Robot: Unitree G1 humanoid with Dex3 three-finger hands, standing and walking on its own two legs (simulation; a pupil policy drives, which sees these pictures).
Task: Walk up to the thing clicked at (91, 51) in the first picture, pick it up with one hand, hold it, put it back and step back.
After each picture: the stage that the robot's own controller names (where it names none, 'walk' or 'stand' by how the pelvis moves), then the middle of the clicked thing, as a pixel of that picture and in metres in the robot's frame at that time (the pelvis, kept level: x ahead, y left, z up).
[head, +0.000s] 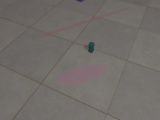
stand; (91, 47) +1.34 -0.09 -0.72
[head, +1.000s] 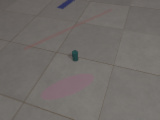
walk; (75, 55) +1.21 +0.18 -0.70
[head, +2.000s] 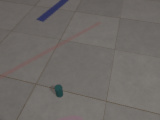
walk; (59, 91) +0.73 +0.24 -0.71
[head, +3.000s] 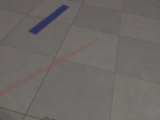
walk; out of the picture +0.45 +0.16 -0.71
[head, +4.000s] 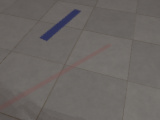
stand; out of the picture +0.37 +0.16 -0.72
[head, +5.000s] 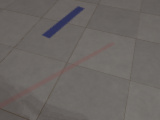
stand; out of the picture +0.36 +0.15 -0.72
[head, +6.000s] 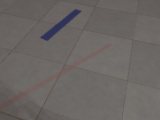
stand; out of the picture +0.37 +0.17 -0.73
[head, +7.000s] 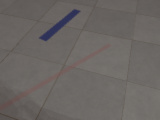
stand; out of the picture +0.36 +0.17 -0.73
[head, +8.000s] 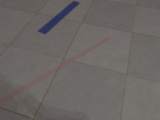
go down; out of the picture +0.37 +0.17 -0.72
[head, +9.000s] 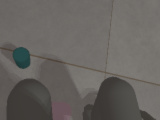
go down; (22, 58) +0.45 +0.21 -0.30
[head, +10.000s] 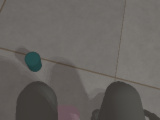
close in; (33, 62) +0.44 +0.20 -0.31
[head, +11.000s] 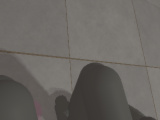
close in; out of the picture +0.43 +0.25 -0.22
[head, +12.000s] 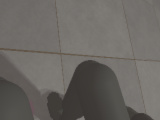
close; out of the picture +0.43 +0.26 -0.22
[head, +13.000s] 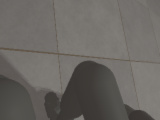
lift; out of the picture +0.39 +0.23 -0.23
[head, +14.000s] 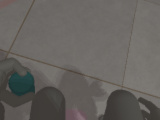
lift; (23, 88) +0.30 +0.21 -0.06
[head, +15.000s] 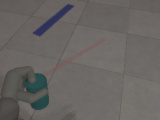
hold; (38, 92) +0.32 +0.16 +0.03
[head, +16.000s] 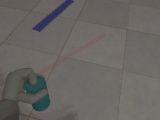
hold; (38, 94) +0.32 +0.17 +0.00
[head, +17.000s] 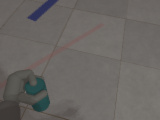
crouch; (38, 95) +0.33 +0.16 -0.04
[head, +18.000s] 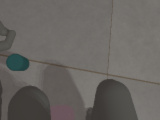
lower; (19, 63) +0.45 +0.20 -0.23
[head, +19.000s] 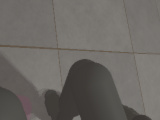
lower; out of the picture +0.56 +0.30 -0.26
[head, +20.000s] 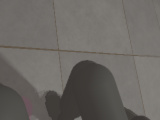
lower; out of the picture +0.56 +0.30 -0.25
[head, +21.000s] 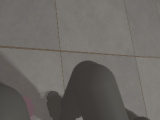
lower; out of the picture +0.56 +0.29 -0.25
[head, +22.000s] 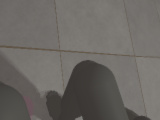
lower; out of the picture +0.56 +0.28 -0.25
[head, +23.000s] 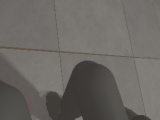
open; out of the picture +0.56 +0.27 -0.25
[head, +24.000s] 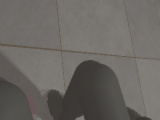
rise; out of the picture +0.57 +0.25 -0.25
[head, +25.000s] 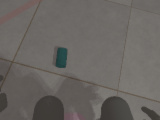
walk; (61, 57) +0.58 +0.11 -0.46
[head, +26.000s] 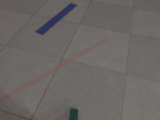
stand; (73, 117) +0.51 +0.05 -0.69
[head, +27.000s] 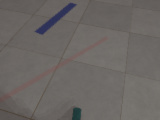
stand; (76, 116) +0.52 +0.03 -0.69
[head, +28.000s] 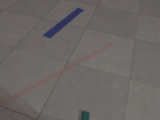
stand; (84, 119) +0.52 -0.02 -0.74
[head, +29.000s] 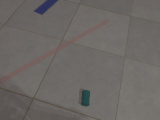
walk; (85, 98) +0.55 -0.08 -0.73
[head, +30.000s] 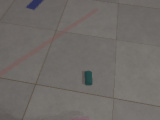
walk; (88, 78) +0.74 -0.06 -0.71
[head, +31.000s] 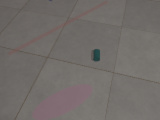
walk; (96, 55) +1.05 -0.09 -0.72
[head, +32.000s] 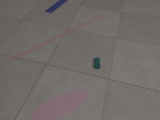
stand; (97, 63) +1.11 -0.14 -0.74
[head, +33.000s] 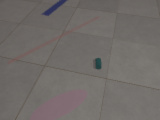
stand; (98, 63) +1.15 -0.17 -0.75
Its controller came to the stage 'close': yes
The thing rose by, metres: 0.71
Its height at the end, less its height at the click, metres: -0.02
